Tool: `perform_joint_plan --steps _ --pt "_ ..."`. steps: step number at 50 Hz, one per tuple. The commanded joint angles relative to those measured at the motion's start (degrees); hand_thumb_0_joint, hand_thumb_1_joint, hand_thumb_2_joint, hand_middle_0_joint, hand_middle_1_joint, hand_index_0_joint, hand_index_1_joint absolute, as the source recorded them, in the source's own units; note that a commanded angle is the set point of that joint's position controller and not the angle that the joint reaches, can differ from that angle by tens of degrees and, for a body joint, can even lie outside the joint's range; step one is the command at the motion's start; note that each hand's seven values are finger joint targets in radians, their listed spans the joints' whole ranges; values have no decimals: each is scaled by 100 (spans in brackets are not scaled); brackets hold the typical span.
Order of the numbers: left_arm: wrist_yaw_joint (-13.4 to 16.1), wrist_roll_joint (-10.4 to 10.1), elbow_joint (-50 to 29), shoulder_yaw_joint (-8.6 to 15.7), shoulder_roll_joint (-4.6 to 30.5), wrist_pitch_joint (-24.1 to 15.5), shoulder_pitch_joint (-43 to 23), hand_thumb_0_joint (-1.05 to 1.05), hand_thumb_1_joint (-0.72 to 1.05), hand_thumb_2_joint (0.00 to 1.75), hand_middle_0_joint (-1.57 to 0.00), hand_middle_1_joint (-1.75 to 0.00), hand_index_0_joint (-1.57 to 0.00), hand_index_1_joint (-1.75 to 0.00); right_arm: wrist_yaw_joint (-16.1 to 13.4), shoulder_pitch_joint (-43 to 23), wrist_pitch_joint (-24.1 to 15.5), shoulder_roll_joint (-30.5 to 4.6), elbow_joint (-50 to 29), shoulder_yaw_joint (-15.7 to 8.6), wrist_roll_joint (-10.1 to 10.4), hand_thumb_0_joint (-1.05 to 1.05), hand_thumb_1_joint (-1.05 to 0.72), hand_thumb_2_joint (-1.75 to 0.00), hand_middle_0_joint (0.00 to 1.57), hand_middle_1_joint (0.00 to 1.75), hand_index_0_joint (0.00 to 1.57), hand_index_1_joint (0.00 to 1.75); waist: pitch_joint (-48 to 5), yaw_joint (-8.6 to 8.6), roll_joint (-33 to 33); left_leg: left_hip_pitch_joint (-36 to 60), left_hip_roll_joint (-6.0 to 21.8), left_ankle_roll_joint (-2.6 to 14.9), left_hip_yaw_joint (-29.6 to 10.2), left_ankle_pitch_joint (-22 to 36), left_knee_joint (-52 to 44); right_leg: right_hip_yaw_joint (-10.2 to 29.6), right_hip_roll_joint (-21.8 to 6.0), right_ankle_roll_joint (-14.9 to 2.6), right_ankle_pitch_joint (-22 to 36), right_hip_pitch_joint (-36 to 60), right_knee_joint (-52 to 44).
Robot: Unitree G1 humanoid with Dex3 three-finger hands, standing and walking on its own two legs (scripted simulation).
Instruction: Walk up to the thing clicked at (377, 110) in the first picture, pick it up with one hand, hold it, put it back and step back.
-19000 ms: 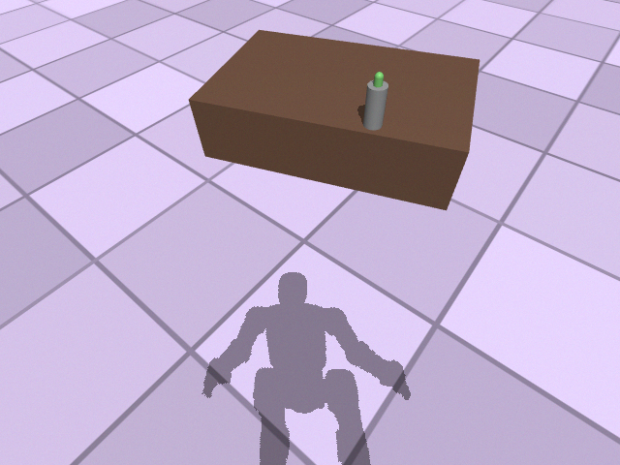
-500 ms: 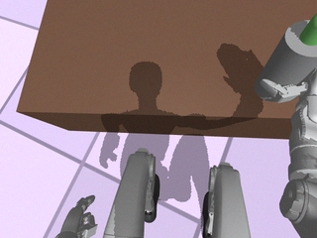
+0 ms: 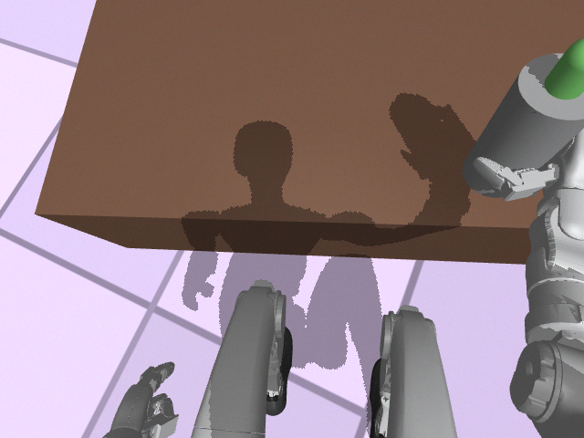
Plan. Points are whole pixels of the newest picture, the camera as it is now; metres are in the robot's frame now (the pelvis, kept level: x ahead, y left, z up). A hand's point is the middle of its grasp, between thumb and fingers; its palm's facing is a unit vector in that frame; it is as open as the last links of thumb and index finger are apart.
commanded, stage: lift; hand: right
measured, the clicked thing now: (531, 124) +0.49 -0.20 +0.03
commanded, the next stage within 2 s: hold in 1.52 s
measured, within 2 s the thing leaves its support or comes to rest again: neither
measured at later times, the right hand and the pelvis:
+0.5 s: hand (561, 135) +0.44 -0.19 +0.09, palm faces +0.20 +0.98 -0.04, open 11.0 cm; pelvis +0.02 +0.00 +0.08, yaw +0 degrees
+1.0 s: hand out of the picture +0.40 -0.17 +0.18, palm faces +0.19 +0.98 -0.04, open 11.0 cm; pelvis +0.04 +0.01 +0.16, yaw +0 degrees
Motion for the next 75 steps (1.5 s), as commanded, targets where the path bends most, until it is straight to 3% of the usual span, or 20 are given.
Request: perform_joint_plan --steps 1,3,6,9,10,13,19,20,24,32,39,40,44,48,52,57,66,71,72,75 --pt "95 -28 -354 424 1023 -169 863 0 92 89 -21 -32 -22 -31 -63 -2788 -842 -1543 -2553 -211 297 0 -19 -131 127 142 130 142 -4507 -153 -1146 2804 -230 302 -33 1535 -1112 -40 121 -110 1986 2905 -1608" --pt "114 -35 -338 421 1010 -159 857 0 92 89 -21 -32 -22 -30 -130 -2763 -833 -1633 -2821 -237 295 0 -22 -131 128 142 131 142 -4584 -227 -1269 2936 -226 307 -39 1571 -1202 -27 113 -95 2068 3132 -1708" --pt "141 -58 -342 429 970 -185 860 0 92 89 -21 -31 -22 -30 -165 -2431 -744 -1269 -2734 -52 334 0 -20 -131 127 142 131 142 -4477 -166 -1002 3139 -240 296 -31 1702 -1338 -37 107 -103 2162 3253 -1807" --pt "181 -77 -307 443 958 -228 848 0 92 89 -21 -31 -21 -30 -254 -2222 -682 -1284 -2892 -48 347 0 -20 -132 129 144 132 144 -4352 -231 -999 3306 -258 287 -33 1697 -1575 -53 107 -107 2172 3496 -1987" --pt "190 -76 -303 451 926 -239 856 0 91 89 -21 -31 -21 -30 -251 -2216 -675 -1080 -2933 61 354 0 -20 -132 129 144 133 144 -4224 -134 -894 3371 -255 289 -28 1784 -1608 -46 107 -109 2198 3437 -2016" --pt "202 -89 -305 437 892 -257 772 0 91 89 -21 -31 -21 -30 -338 -2105 -665 -1166 -3185 77 350 0 -18 -133 129 145 133 145 -4115 -285 -928 3692 -263 276 -50 1678 -1871 -86 118 -116 2030 3562 -2274" --pt "225 -120 -340 437 848 -310 701 0 90 90 -20 -31 -21 -30 -469 -1436 -574 -827 -3450 275 377 0 -14 -133 129 145 133 145 -3714 -443 -968 3977 -296 291 22 1674 -2268 18 74 -52 2208 4181 -2841" --pt "239 -130 -354 452 838 -326 716 0 90 90 -20 -31 -21 -30 -484 -1377 -548 -638 -3461 412 385 0 -14 -132 128 145 132 145 -3696 -350 -760 4054 -313 274 21 1710 -2392 -15 76 -83 2184 4279 -2892" --pt "275 -150 -354 442 786 -379 700 0 89 91 -20 -30 -20 -30 -563 -1018 -462 -431 -3651 573 418 0 -11 -133 129 146 133 146 -3386 -333 -632 4531 -326 252 14 1907 -2767 -67 80 -97 2308 4541 -3188" --pt "305 -140 -360 400 690 -471 559 0 88 91 -20 -30 -20 -30 -637 -581 -466 -159 -3886 849 425 0 -9 -133 128 146 133 146 -2649 -409 -552 5139 -349 235 13 1829 -3437 -89 59 -88 2153 4982 -3930" --pt "339 -106 -354 381 623 -519 552 0 88 91 -20 -30 -19 -30 -699 -118 -524 -114 -3870 803 439 0 -10 -132 127 144 132 144 -2564 -518 -458 5837 -366 197 -33 2188 -3887 -209 86 -97 2477 5403 -4271" --pt "337 -108 -384 358 611 -526 508 0 88 91 -20 -30 -19 -30 -689 -150 -545 -47 -3986 918 440 0 -9 -131 127 144 131 144 -2493 -513 -466 5969 -363 192 -39 2216 -3962 -233 86 -89 2489 5461 -4356" --pt "331 -104 -373 356 584 -552 427 0 88 91 -20 -30 -19 -30 -736 78 -578 29 -3906 921 438 0 -12 -131 128 144 132 144 -2232 -548 -482 6031 -390 195 13 2022 -4172 -194 75 -69 2345 5616 -4660" --pt "349 -107 -360 347 572 -553 460 0 89 91 -19 -30 -19 -30 -715 105 -634 89 -4184 1013 470 0 -11 -130 127 143 131 143 -2308 -506 -508 6238 -399 182 -3 2365 -4317 -224 60 -55 2746 6010 -4758" --pt "377 -131 -385 317 528 -578 361 0 89 90 -19 -30 -19 -30 -741 286 -611 98 -4116 999 482 0 -12 -130 126 142 130 142 -2068 -534 -376 6540 -389 158 -23 2228 -4577 -272 80 -89 2478 5974 -4938" --pt "399 -136 -348 328 508 -594 405 0 90 90 -19 -30 -19 -30 -747 547 -589 244 -4099 1060 489 0 -13 -129 127 142 131 142 -1956 -531 -260 6671 -397 150 6 2430 -4724 -249 52 -78 2768 6274 -5138" --pt "404 -141 -397 280 428 -559 314 0 90 89 -19 -30 -20 -30 -782 590 -630 210 -4344 1062 488 0 -12 -128 125 141 129 141 -1835 -601 -394 7096 -382 150 -25 2508 -5021 -313 68 -80 2816 6530 -5404" --pt "422 -152 -382 289 433 -552 345 0 90 89 -20 -30 -20 -30 -783 706 -604 335 -4374 1190 488 0 -10 -128 124 140 128 140 -1730 -571 -364 7180 -383 152 -17 2820 -5067 -309 57 -64 3217 6721 -5493" --pt "429 -132 -332 308 434 -534 411 0 90 89 -20 -31 -20 -30 -783 635 -617 252 -4372 1084 474 0 -9 -128 123 140 127 140 -1855 -587 -389 7257 -362 148 -32 2924 -5078 -326 63 -56 3337 6800 -5464" --pt "434 -149 -359 279 387 -542 327 0 89 90 -20 -31 -20 -30 -789 705 -597 330 -4372 1163 490 0 -11 -128 124 140 128 140 -1623 -588 -289 7323 -372 134 -20 2786 -5193 -327 63 -76 3120 6738 -5559"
